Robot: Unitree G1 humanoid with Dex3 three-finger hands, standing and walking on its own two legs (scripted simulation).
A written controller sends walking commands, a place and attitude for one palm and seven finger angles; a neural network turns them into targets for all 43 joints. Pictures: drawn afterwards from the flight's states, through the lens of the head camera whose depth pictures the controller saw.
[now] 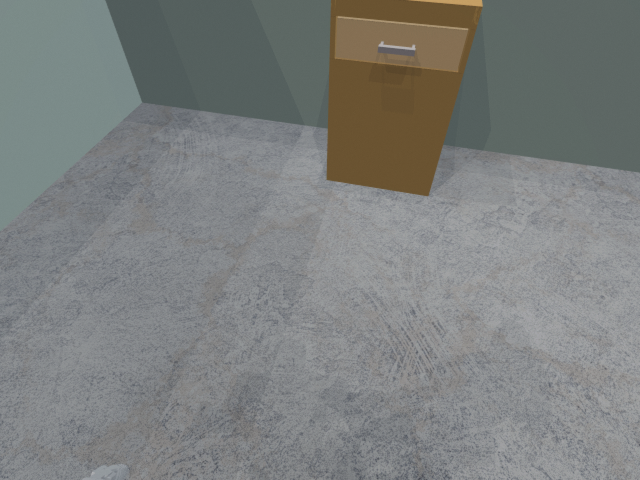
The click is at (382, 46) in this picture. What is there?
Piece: drawer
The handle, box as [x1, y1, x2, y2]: [378, 41, 415, 55]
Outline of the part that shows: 378,46 378,52 413,55 415,48 414,45 412,45 411,48 384,45 382,41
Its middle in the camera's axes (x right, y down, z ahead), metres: +0.27 -0.68 +1.38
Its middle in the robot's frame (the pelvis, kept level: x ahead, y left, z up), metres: +1.50 -0.19 -0.09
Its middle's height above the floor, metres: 0.68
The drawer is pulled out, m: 0.00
